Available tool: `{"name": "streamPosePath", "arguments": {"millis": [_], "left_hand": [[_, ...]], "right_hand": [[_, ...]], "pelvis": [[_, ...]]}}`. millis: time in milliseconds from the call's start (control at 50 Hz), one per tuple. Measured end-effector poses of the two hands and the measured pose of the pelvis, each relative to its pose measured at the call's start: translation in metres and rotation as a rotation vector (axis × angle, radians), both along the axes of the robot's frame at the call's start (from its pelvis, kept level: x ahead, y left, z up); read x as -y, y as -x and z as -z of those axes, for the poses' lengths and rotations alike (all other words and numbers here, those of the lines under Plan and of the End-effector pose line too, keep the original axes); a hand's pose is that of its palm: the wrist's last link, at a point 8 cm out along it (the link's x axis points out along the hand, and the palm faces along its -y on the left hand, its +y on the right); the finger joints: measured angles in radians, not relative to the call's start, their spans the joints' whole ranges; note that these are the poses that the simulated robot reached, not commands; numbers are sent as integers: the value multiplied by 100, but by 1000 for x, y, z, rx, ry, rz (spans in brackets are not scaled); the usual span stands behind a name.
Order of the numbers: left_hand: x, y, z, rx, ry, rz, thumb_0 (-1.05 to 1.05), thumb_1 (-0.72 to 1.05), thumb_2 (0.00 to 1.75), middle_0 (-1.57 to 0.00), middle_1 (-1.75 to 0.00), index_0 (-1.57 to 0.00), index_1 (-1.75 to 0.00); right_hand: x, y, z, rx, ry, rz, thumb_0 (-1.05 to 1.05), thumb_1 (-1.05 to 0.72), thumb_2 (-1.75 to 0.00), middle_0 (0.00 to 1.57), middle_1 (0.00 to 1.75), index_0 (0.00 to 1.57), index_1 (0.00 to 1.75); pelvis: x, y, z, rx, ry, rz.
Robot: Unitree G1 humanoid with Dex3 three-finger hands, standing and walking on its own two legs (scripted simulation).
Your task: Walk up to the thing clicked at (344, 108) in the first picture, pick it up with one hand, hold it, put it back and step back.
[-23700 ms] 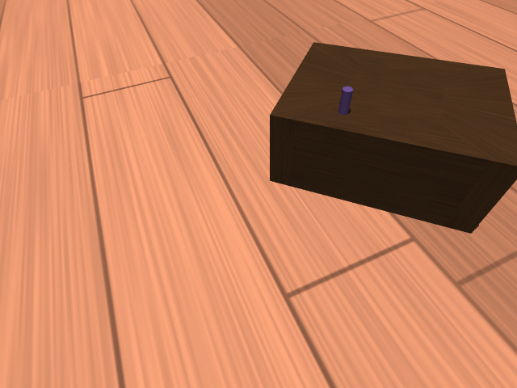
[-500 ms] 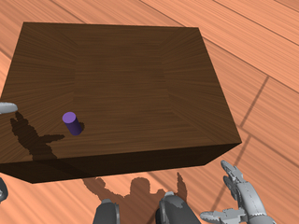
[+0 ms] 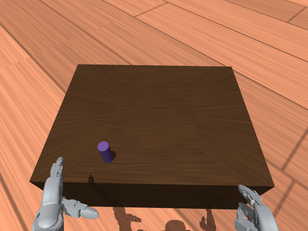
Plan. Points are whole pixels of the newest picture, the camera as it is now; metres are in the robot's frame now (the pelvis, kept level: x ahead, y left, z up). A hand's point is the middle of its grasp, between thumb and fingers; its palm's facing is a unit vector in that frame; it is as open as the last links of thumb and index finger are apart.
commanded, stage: home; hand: left
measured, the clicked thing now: (105, 152) +0.45 +0.22 -0.25
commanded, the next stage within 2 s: none
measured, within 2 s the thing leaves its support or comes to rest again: neither
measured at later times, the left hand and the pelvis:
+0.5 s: hand out of the picture +0.15 +0.16 -0.05, palm faces +0.13 -0.96 -0.25, open 17.6 cm; pelvis -0.02 -0.02 +0.00, yaw +1 degrees
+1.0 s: hand (92, 230) +0.16 +0.17 -0.05, palm faces +0.14 -0.96 -0.24, open 17.3 cm; pelvis -0.02 -0.01 -0.01, yaw +0 degrees
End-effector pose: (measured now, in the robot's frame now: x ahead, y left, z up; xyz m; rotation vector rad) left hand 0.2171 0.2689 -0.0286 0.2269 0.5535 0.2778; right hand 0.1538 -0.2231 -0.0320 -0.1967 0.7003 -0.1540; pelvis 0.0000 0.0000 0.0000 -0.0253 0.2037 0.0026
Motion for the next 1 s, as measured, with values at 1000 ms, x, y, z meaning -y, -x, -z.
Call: {"name": "streamPosePath", "arguments": {"millis": [1000], "left_hand": [[53,85,-1,-24,48,57,-2,-51,7,-6,-6,-6,-6]], "right_hand": [[12,22,1,61,7,31,1,-90,-90,20,31,20,30]], "pelvis": [[11,18,6,54,-30,1]]}}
